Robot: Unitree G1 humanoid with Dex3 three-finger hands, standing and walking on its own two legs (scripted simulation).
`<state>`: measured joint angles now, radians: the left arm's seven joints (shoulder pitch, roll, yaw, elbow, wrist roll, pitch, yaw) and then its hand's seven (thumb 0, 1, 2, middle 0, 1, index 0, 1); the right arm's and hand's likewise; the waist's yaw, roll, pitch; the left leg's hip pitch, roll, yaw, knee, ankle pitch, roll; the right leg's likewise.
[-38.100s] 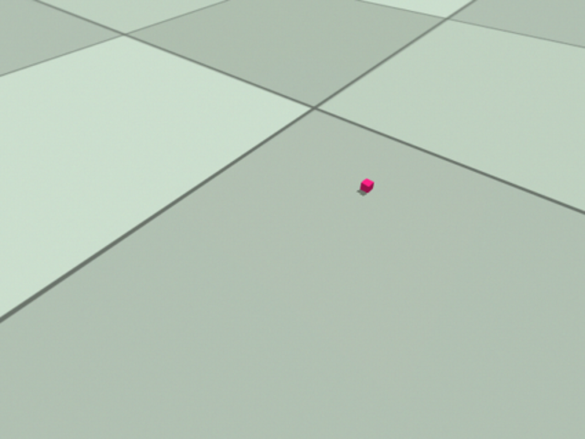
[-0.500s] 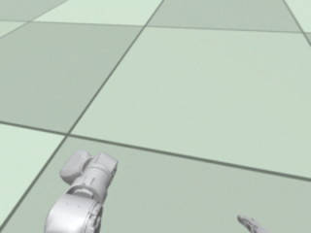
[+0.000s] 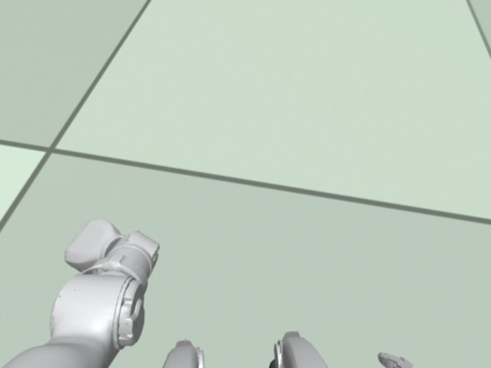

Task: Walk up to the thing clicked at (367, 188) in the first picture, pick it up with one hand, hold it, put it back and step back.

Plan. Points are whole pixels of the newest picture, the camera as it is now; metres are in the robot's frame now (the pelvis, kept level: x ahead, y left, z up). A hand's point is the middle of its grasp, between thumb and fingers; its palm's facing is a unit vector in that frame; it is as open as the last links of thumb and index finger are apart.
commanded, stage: crouch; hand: left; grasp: from above
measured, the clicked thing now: (109, 260) +0.36 +0.27 -0.15
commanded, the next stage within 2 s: lower in 1.46 s
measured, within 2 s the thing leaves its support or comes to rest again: neither
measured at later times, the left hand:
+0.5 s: hand (146, 270) +0.39 +0.25 -0.34, palm faces -0.08 -0.42 -0.90, open 7.3 cm
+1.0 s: hand (154, 275) +0.41 +0.25 -0.45, palm faces -0.11 -0.44 -0.89, open 7.2 cm
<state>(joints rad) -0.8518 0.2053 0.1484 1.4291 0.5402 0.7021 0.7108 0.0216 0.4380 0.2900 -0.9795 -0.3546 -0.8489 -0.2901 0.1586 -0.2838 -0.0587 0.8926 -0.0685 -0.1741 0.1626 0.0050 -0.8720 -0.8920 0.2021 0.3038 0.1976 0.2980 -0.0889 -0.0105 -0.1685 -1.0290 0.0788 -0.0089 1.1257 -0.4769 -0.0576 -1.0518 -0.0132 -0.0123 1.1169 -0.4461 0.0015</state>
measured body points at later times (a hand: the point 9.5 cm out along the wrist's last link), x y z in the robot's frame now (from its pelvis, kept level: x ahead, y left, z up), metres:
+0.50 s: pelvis -0.06 +0.01 -0.21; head +0.15 +0.02 +0.18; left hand +0.39 +0.26 -0.29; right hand -0.04 -0.25 -0.35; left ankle +0.02 +0.15 -0.65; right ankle +0.04 -0.12 -0.65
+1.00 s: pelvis -0.06 +0.01 -0.31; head +0.18 +0.01 +0.07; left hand +0.41 +0.27 -0.40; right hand -0.06 -0.26 -0.44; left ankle +0.02 +0.15 -0.65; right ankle +0.04 -0.12 -0.65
